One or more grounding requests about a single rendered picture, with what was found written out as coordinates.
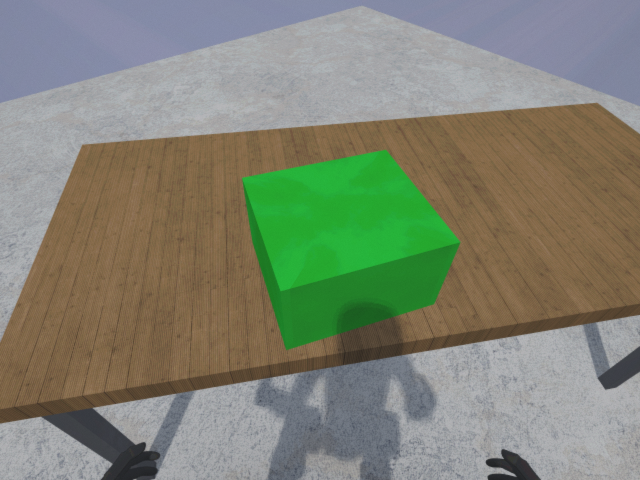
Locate table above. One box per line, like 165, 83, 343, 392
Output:
0, 103, 640, 480

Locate carton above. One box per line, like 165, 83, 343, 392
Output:
242, 150, 461, 350

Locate robot left hand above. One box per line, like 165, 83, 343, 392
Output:
101, 442, 160, 480

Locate robot right hand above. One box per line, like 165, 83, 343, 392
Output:
486, 449, 541, 480

